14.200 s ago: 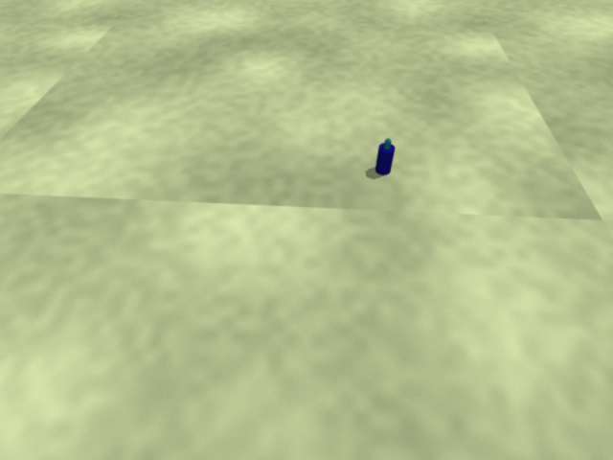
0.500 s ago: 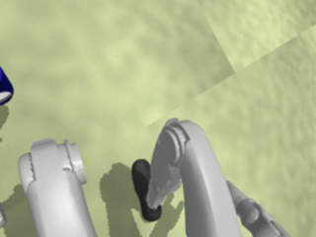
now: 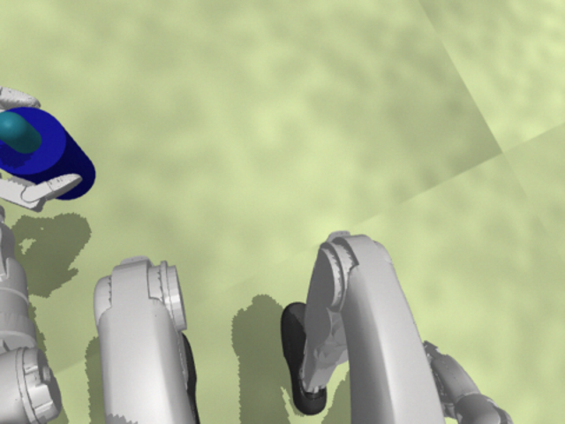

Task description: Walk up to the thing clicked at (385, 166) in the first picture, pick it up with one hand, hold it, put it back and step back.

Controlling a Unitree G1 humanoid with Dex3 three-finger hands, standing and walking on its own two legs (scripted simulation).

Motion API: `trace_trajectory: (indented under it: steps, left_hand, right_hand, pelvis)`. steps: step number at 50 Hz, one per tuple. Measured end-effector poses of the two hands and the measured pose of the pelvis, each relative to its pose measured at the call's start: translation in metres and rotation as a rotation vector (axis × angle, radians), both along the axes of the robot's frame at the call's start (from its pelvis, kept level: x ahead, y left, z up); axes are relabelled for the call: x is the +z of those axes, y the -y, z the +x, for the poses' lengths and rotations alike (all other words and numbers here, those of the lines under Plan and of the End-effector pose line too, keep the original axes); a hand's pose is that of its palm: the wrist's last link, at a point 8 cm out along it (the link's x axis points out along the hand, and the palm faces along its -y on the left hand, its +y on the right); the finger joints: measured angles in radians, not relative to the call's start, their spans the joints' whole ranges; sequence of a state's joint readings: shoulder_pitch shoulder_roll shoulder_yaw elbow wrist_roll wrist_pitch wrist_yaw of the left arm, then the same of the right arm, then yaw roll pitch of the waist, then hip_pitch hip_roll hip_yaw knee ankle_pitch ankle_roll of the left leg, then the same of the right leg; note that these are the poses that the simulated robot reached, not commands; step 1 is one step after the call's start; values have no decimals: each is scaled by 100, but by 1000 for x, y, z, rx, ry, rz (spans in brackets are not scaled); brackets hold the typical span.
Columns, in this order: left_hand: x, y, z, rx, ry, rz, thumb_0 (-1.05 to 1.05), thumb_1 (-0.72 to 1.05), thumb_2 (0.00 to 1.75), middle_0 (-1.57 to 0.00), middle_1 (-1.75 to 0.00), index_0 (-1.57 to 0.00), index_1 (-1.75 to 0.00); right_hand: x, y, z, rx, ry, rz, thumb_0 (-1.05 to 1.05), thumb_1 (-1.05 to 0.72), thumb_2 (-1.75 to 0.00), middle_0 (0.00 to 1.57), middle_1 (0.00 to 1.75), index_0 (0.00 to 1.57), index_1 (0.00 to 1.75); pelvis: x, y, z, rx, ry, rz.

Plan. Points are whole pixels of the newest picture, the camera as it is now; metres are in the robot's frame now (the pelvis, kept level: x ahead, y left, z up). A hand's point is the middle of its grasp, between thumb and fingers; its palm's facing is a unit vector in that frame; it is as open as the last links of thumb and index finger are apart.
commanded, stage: settle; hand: left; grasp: from the side
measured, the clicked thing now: (41, 153) +0.44 +0.28 -0.07
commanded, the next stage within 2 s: lift in 0.94 s
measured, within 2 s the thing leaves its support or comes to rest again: neither
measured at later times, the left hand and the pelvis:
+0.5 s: hand (21, 133) +0.45 +0.28 -0.02, palm faces +0.20 -0.98 -0.05, open 10.8 cm; pelvis +0.00 +0.00 +0.02, yaw +3 degrees
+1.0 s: hand (20, 126) +0.44 +0.27 +0.00, palm faces +0.22 -0.98 -0.04, open 10.8 cm; pelvis +0.00 +0.00 +0.04, yaw +4 degrees
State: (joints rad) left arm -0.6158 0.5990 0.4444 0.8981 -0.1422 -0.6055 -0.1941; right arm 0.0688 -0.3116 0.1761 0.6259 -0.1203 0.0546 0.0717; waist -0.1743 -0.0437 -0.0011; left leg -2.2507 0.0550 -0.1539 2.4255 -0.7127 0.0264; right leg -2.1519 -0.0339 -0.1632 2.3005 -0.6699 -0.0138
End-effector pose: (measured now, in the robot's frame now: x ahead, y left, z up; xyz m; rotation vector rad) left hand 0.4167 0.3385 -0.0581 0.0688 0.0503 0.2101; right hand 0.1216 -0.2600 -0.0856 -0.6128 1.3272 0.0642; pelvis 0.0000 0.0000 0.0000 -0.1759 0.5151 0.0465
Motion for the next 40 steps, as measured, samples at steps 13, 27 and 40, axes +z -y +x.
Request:
trace_trajectory:
  steps: [13, 27, 40]
  left_hand:
    - [20, 10, 9, -39, -33, -40, -10, -59, 99, -73, -108, -79, -113]
    - [44, 10, -3, -3, -18, -24, -10, -61, 101, -73, -109, -79, -114]
    - [52, 16, -4, -6, -31, -35, -9, -61, 102, -73, -111, -78, -116]
  right_hand:
    - [3, 4, 12, -44, 51, 31, 0, -91, -90, 21, 30, 21, 30]
    - [13, 3, 11, -63, 78, 47, 0, -92, -90, 21, 30, 21, 30]
    - [15, 4, 4, -79, 80, 63, 0, -91, -90, 21, 30, 21, 30]
  pelvis:
    - [11, 2, 6, 8, -42, 25]
    - [26, 3, 2, 22, -52, 44]
    - [31, 4, 1, 28, -54, 56]
